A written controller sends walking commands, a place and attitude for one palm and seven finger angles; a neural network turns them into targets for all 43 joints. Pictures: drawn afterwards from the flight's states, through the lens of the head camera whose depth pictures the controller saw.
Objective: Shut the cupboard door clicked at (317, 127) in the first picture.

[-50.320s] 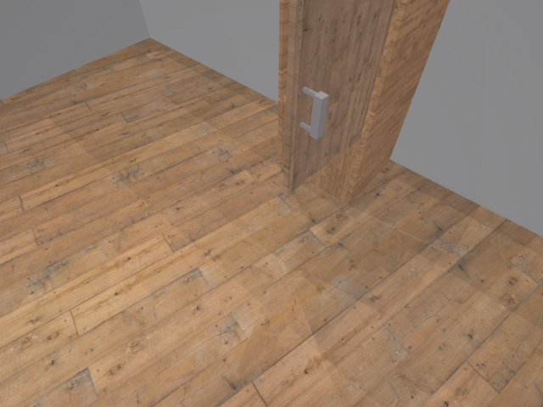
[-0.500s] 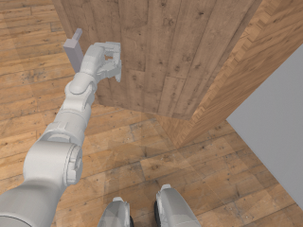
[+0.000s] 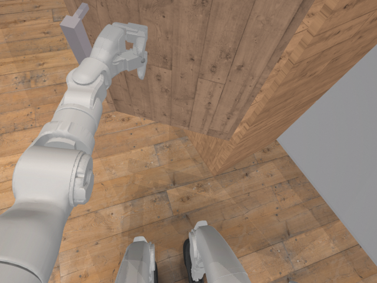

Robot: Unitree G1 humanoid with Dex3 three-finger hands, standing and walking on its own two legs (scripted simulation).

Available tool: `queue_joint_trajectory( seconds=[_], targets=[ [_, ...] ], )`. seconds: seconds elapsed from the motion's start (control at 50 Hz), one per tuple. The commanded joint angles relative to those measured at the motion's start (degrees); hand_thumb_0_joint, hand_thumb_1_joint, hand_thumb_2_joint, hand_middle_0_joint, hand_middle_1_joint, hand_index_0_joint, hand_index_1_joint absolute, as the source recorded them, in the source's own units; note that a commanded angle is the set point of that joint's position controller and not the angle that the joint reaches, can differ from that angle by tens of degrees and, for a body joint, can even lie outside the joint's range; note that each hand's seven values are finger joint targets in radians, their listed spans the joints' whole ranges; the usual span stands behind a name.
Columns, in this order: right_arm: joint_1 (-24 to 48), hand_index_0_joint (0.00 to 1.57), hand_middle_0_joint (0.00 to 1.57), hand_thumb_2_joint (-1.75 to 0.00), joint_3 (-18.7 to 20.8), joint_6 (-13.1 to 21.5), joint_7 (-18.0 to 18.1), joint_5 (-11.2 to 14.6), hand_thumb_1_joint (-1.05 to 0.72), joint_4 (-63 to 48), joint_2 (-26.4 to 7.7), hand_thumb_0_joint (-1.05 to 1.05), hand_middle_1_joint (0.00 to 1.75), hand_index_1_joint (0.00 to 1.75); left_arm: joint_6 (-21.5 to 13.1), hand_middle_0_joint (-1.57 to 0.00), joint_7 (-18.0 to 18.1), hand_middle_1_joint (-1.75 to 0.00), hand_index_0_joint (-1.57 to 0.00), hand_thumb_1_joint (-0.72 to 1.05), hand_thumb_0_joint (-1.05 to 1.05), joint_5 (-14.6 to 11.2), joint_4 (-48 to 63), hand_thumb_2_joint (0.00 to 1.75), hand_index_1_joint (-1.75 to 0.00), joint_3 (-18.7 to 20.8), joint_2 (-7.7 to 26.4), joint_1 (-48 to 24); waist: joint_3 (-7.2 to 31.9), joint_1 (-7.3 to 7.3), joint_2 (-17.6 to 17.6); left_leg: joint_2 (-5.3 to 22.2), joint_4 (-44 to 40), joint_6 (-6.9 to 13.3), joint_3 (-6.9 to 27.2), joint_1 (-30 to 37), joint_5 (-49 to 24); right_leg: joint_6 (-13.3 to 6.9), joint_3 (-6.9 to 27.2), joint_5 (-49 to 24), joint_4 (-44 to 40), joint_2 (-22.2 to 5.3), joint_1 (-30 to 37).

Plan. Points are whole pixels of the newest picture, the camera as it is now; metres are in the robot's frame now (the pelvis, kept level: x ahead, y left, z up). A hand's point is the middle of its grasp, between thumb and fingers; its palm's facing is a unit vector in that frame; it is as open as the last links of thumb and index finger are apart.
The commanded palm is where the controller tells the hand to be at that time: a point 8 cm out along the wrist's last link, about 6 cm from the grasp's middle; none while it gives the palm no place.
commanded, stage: push the door shut along its arc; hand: left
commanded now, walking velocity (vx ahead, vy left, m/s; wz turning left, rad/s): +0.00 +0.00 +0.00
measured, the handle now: (87, 41) +0.59 +0.13 +0.09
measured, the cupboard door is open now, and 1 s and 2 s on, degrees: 45 38 38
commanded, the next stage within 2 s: pull the fist back off the door in 0.12 s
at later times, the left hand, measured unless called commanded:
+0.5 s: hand (160, 50) +0.56 -0.01 +0.09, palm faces -0.01 -1.00 -0.06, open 3.2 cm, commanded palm +0.54 +0.03 +0.09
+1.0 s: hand (158, 89) +0.48 +0.00 +0.07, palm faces -0.08 -1.00 -0.03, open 3.1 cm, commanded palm +0.46 +0.05 +0.09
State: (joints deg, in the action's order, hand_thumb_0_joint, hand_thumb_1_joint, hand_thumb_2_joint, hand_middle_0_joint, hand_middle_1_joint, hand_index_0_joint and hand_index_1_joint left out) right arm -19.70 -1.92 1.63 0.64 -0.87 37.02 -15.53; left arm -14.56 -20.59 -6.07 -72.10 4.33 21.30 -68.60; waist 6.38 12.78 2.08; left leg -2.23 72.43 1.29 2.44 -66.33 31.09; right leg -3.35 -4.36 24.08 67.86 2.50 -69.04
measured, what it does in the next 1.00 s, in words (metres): stands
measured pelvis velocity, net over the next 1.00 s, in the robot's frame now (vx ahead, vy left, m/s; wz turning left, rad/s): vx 0.03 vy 0.00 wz -0.02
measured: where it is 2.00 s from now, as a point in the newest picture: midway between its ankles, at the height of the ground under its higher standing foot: outside the picture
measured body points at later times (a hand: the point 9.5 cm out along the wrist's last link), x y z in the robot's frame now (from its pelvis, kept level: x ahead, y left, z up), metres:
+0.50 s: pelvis +0.00 +0.01 -0.02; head +0.15 +0.01 +0.41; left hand +0.56 +0.04 +0.09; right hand -0.04 -0.22 -0.13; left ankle +0.02 +0.11 -0.62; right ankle +0.07 -0.09 -0.62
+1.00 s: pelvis +0.03 +0.00 +0.03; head +0.14 -0.01 +0.47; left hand +0.47 +0.05 +0.08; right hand +0.06 -0.26 -0.09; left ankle +0.02 +0.11 -0.62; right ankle +0.07 -0.09 -0.62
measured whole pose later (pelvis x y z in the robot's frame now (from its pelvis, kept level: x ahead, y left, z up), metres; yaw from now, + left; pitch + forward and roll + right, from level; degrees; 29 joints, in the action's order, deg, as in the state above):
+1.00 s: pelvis +0.03 +0.00 +0.03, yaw -1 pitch +21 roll +0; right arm -21.0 2.2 -1.6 -5.5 -3.9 34.7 -14.9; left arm -26.8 13.6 -0.1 -58.2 1.7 1.2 -42.6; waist 7.8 7.7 1.8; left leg -2.2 63.1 1.5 0.1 -53.5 30.3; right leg -2.8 -1.4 24.1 61.2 2.8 -57.9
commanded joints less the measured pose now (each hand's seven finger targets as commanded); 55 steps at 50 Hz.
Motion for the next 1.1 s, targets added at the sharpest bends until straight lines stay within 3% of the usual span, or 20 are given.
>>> queue_joint_trajectory(
  seconds=[0.0,0.1,0.2,0.22,0.24,0.28,0.32,0.36,0.4,0.44,0.46,0.6,0.64,0.7,0.76,0.82,0.86,0.98,1.04,1.08],
  targets=[
    [-10.74,0.2,0.2,-0.9,3.23,1.89,0.77,0.17,-0.9,-1.17,-9.78,0.0,0.3,0.3,-3.42,-1.3,-1.44,-1.5,-1.3,0.9,0.0,-0.45,12.87,0.9,-1.5,-0.04,2.17,-38.5,30.42,7.49,5.1,1.07,-5.94,2.41,1.41,14.87,-12.67,0.84,5.04,-7.23,-9.46,-0.18,15.42],
    [-11.06,0.2,0.2,-0.9,3.32,3.17,0.85,-0.08,-0.9,-0.69,-10.03,0.0,0.3,0.3,-2.62,-1.3,-2.37,-1.5,-1.3,0.9,0.0,0.05,12.98,0.9,-1.5,-0.36,2.5,-41.62,33.98,8.22,6.7,1.17,-4.24,2.52,1.38,14.79,-13.3,0.72,5.22,-7.54,-8.2,-0.07,14.35],
    [-11.43,0.2,0.2,-0.9,3.25,3.86,0.83,-0.24,-0.9,0.07,-10.22,0.0,0.3,0.3,-1.15,-1.3,-2.47,-1.5,-1.3,0.9,0.0,0.77,11.93,0.9,-1.5,-1.94,0.71,-44.58,33.62,9.14,8.5,1.46,-4.31,2.41,2.3,16.57,-12.88,0.65,3.9,-6.27,-7.41,0.25,10.15],
    [-13.85,0.2,0.2,-0.9,2.74,4.46,0.32,-1.44,-0.9,-1.77,-9.36,0.0,0.3,0.3,-0.52,-1.3,9.69,-1.5,-1.3,0.9,0.0,-3.17,10.48,0.9,-1.5,10.95,3.69,-42.01,34.0,5.56,10.29,1.97,-5.38,1.15,2.73,13.3,-10.18,1.11,4.72,-4.43,-7.63,-0.39,10.6],
    [-13.4,0.2,0.2,-0.9,2.44,4.36,-0.78,-1.94,-0.9,-1.79,-9.03,0.0,0.3,0.3,-0.1,-1.3,15.8,-1.5,-1.3,0.9,0.0,-1.25,7.76,0.9,-1.5,8.93,0.9,-38.58,33.03,5.8,9.26,2.16,-6.24,0.71,3.44,12.13,-8.39,1.46,4.42,-3.02,-7.3,-0.67,10.35],
    [-13.8,0.2,0.2,-0.9,2.74,3.94,-2.32,-2.85,-0.9,-1.8,-8.78,0.0,0.3,0.3,-0.77,-1.3,22.65,-1.5,-1.3,0.9,0.0,-0.22,6.99,0.9,-1.5,9.1,-3.04,-37.56,31.52,6.3,6.18,2.37,-7.16,0.47,4.59,12.38,-7.97,2.02,3.51,-3.14,-6.86,-0.81,8.84],
    [-14.71,0.2,0.2,-0.9,3.4,3.76,-4.03,-4.39,-0.9,-2.18,-8.57,0.0,0.3,0.3,-4.01,-1.3,30.43,-1.5,-1.3,0.9,0.0,1.78,10.11,0.9,-1.5,11.53,-3.38,-37.99,35.15,5.25,5.69,1.94,-6.65,0.14,3.73,13.04,-10.5,2.41,3.64,-5.18,-6.75,-0.85,10.96],
    [-15.34,0.2,0.2,-0.9,3.68,3.85,-5.61,-5.86,-0.9,-2.45,-8.28,0.0,0.3,0.3,-9.08,-1.3,37.48,-1.5,-1.3,0.9,0.0,6.99,12.1,0.9,-1.5,11.25,-3.51,-38.62,37.6,4.81,7.39,2.0,-6.05,-0.29,3.81,15.53,-13.36,2.64,2.96,-7.03,-5.47,-0.52,9.15],
    [-16.68,0.2,0.2,-0.9,4.61,3.25,-7.1,-6.65,-0.9,-0.98,-8.39,0.0,0.3,0.3,-12.37,-1.3,40.39,-1.5,-1.3,0.9,0.0,13.27,10.69,0.9,-1.5,6.97,-5.49,-38.28,37.32,6.36,6.54,2.41,-5.67,-0.36,3.83,17.37,-14.74,2.95,2.69,-7.74,-5.58,-0.56,7.81],
    [-17.8,0.2,0.2,-0.9,5.37,2.43,-7.82,-6.84,-0.9,-0.61,-8.74,0.0,0.3,0.3,-14.33,-1.3,40.78,-1.5,-1.3,0.9,0.0,17.04,10.89,0.9,-1.5,5.71,-3.53,-37.05,37.47,6.15,5.59,2.14,-6.53,-0.24,2.93,17.38,-14.79,2.74,2.86,-8.42,-6.35,-0.61,11.01],
    [-17.93,0.2,0.2,-0.9,5.57,2.04,-7.79,-6.63,-0.9,-0.82,-9.06,0.0,0.3,0.3,-14.67,-1.3,40.07,-1.5,-1.3,0.9,0.0,17.19,10.49,0.9,-1.5,5.02,-3.61,-36.33,38.0,6.35,4.55,2.1,-7.12,-0.06,2.97,17.9,-14.91,2.66,2.92,-9.15,-6.79,-0.61,12.32],
    [-15.34,0.2,0.2,-0.9,4.84,-0.19,-6.39,-3.84,-0.9,-3.64,-8.45,0.0,0.3,0.3,-10.89,-1.3,34.74,-1.5,-1.3,0.9,0.0,7.78,10.05,0.9,-1.5,8.98,-3.53,-25.41,34.66,1.95,-0.25,0.95,-12.86,0.42,0.02,13.92,-10.72,2.39,4.38,-10.0,-11.75,-0.61,25.71],
    [-15.07,0.2,0.2,-0.9,4.78,-0.21,-6.19,-3.97,-0.9,-4.23,-7.9,0.0,0.3,0.3,-12.58,-1.3,34.59,-1.5,-1.3,0.9,0.0,6.24,13.25,0.9,-1.5,10.63,-3.28,-21.97,33.7,0.83,-2.55,0.82,-13.23,0.63,-0.85,13.2,-12.42,2.46,4.82,-12.71,-12.21,-0.63,28.87],
    [-14.6,0.2,0.2,-0.9,5.07,-0.03,-6.67,-4.12,-0.9,-4.54,-6.98,0.0,0.3,0.3,-16.98,-1.3,34.51,-1.5,-1.3,0.9,0.0,6.98,16.97,0.9,-1.5,7.73,-7.68,-13.59,32.74,-1.11,-2.45,1.01,-13.53,0.21,-1.45,15.98,-17.12,2.15,4.5,-18.03,-11.33,-0.64,29.52],
    [-14.24,0.2,0.2,-0.9,5.87,-0.2,-7.53,-4.09,-0.9,-4.69,-6.48,0.0,0.3,0.3,-19.21,-1.3,34.37,-1.5,-1.3,0.9,0.0,9.14,19.38,0.9,-1.5,1.68,-13.97,-6.34,30.4,-1.61,-1.37,1.08,-13.42,0.05,-2.07,18.83,-20.16,1.85,4.21,-20.84,-11.3,-0.67,28.64],
    [-13.17,0.2,0.2,-0.9,6.48,-1.7,-7.55,-3.31,-0.9,-4.78,-6.76,0.0,0.3,0.3,-17.2,-1.3,34.09,-1.5,-1.3,0.9,0.0,9.61,18.24,0.9,-1.5,-0.38,-15.53,0.34,26.25,-2.11,-3.79,0.9,-14.82,0.04,-2.91,17.54,-17.11,1.82,4.68,-19.1,-13.16,-0.9,30.09],
    [-12.01,0.2,0.2,-0.9,6.52,-2.32,-7.14,-2.82,-0.9,-5.6,-6.37,0.0,0.3,0.3,-16.09,-1.3,33.95,-1.5,-1.3,0.9,0.0,8.69,21.42,0.9,-1.5,-4.07,-19.03,-1.83,24.2,-1.45,-2.82,0.59,-15.59,0.31,-3.13,19.18,-16.08,1.78,4.69,-17.91,-14.7,-1.09,29.86],
    [-7.14,0.2,0.2,-0.9,6.54,-1.74,-5.24,-2.62,-0.9,-6.41,-5.43,0.0,0.3,0.3,-19.89,-1.3,35.19,-1.5,-1.3,0.9,0.0,5.26,37.52,0.9,-1.5,-4.84,-18.67,-3.43,31.85,-3.07,-0.28,0.78,-15.79,-0.08,-2.25,26.49,-19.72,1.96,4.87,-21.37,-13.79,-1.51,33.16],
    [-5.76,0.2,0.2,-0.9,6.21,-1.65,-4.88,-2.93,-0.9,-5.03,-5.01,0.0,0.3,0.3,-21.47,-1.3,35.53,-1.5,-1.3,0.9,0.0,7.73,34.6,0.9,-1.5,-7.4,-19.14,-4.33,27.58,-1.38,-2.16,0.67,-15.06,0.18,-1.86,23.66,-16.74,2.34,4.84,-19.18,-13.21,-1.85,30.7],
    [-5.08,0.2,0.2,-0.9,5.95,-2.12,-4.53,-3.0,-0.9,-4.33,-5.12,0.0,0.3,0.3,-20.73,-1.3,36.2,-1.5,-1.3,0.9,0.0,9.71,27.83,0.9,-1.5,-6.12,-17.2,-2.48,23.22,-1.19,-4.28,0.36,-15.19,0.43,-2.13,19.66,-13.51,2.57,5.35,-16.57,-13.82,-2.1,29.67]
  ],
)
